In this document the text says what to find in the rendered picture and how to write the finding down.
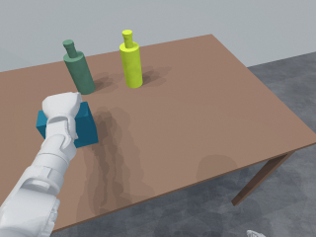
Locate sponge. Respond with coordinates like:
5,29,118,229
36,101,99,148

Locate table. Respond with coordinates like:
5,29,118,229
0,34,316,234

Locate robot left forearm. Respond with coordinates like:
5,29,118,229
0,114,77,220

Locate robot left upper arm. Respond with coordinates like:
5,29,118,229
0,188,60,237

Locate left robot hand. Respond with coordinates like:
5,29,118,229
41,92,83,139

